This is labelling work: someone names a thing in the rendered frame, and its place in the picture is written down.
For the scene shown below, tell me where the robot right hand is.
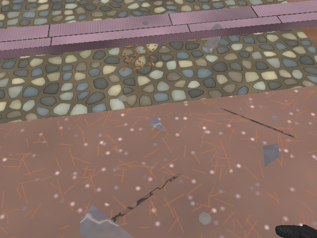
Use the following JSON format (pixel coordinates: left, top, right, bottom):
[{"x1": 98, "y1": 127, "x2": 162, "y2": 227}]
[{"x1": 275, "y1": 224, "x2": 317, "y2": 238}]

